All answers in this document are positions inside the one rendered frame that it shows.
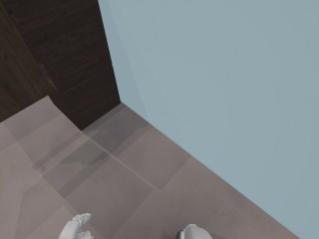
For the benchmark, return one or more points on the left robot hand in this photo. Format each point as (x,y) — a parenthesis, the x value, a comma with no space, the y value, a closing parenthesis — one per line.
(71,229)

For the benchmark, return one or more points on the robot right thigh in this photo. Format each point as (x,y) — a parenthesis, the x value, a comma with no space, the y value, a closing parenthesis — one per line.
(193,232)

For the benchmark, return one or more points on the right robot shin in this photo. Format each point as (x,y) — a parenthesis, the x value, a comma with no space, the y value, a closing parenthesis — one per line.
(191,225)

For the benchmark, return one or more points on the cupboard door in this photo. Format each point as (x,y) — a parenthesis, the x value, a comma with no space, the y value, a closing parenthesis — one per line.
(22,83)

